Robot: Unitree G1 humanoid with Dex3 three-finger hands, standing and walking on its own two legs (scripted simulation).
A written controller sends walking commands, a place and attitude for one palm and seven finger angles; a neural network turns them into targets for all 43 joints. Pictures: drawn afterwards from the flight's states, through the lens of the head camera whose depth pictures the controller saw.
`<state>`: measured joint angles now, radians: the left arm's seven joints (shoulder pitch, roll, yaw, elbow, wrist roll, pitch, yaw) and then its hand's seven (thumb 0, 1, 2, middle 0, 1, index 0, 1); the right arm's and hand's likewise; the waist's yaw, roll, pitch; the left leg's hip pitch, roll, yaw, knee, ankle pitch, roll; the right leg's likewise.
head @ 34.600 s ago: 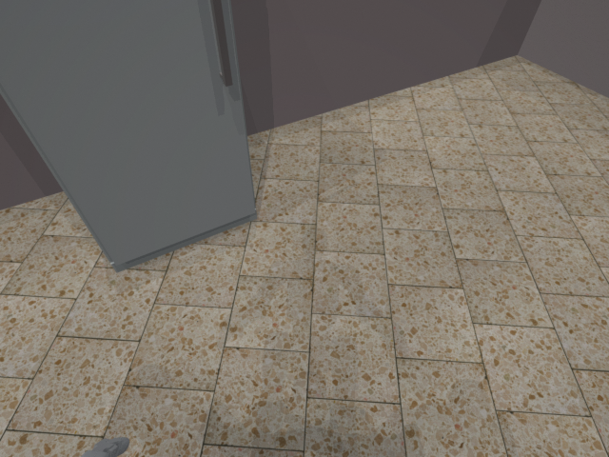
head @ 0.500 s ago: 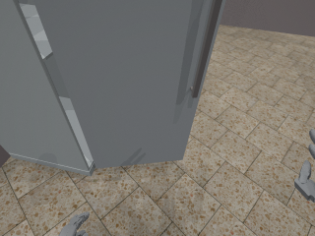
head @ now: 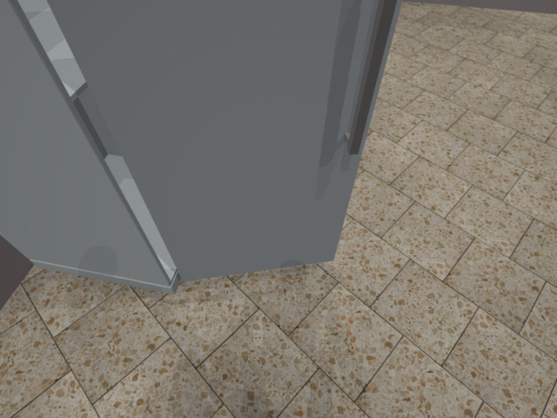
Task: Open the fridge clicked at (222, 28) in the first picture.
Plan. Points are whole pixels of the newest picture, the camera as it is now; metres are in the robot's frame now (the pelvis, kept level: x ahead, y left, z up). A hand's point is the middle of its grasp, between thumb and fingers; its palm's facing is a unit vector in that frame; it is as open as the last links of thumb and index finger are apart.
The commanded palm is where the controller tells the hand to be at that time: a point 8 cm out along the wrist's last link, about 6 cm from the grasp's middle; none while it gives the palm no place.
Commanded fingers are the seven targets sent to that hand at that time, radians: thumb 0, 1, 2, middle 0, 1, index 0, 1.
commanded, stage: let the arm hang, fingers relaxed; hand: right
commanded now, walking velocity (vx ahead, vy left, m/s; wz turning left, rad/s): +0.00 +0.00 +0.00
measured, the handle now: (370, 52) +0.70 -0.12 +0.16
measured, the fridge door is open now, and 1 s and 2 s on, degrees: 70 70 70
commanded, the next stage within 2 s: look to check the result in 0.54 s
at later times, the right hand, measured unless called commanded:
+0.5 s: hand out of the picture -0.01 -0.18 -0.17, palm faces -0.01 +0.98 -0.18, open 7.3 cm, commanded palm none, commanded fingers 0.00 -0.90 -0.90 0.20 0.30 0.20 0.30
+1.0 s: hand out of the picture +0.00 -0.19 -0.17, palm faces -0.02 +0.98 -0.20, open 7.4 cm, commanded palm none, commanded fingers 0.00 -0.90 -0.90 0.20 0.30 0.20 0.30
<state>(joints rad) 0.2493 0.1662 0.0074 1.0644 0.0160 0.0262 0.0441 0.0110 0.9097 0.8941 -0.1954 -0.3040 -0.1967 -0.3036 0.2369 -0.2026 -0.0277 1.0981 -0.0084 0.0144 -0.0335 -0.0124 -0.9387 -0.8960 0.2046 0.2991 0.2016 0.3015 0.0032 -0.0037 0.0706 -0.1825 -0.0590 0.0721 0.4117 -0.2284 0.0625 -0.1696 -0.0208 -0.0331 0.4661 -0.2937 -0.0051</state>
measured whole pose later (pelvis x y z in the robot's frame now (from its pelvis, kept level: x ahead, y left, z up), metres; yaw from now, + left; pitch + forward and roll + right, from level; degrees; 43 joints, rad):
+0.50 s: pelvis -0.01 -0.02 +0.00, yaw +1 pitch -1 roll +0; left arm 0.32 0.13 0.00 1.15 0.02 0.00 0.04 0.01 0.91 0.89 -0.20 -0.30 -0.20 -0.30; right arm 0.26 -0.14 0.00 1.16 -0.01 -0.01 -0.04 0.01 -0.92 -0.90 0.20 0.30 0.20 0.30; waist 0.02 -0.01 0.03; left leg -0.16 -0.04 0.04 0.36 -0.18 0.04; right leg -0.13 0.00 -0.07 0.38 -0.24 -0.03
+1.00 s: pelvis -0.02 -0.02 +0.00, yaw +2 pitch -1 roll +0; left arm 0.26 0.16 0.00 1.14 0.02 0.00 0.04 0.01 0.91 0.89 -0.20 -0.30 -0.20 -0.30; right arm 0.24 -0.15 -0.01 1.16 -0.01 -0.01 -0.03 0.00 -0.91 -0.90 0.20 0.30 0.20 0.30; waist 0.01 -0.01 0.04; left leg -0.17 -0.03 0.03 0.37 -0.18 0.03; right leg -0.13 0.01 -0.08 0.38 -0.23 -0.04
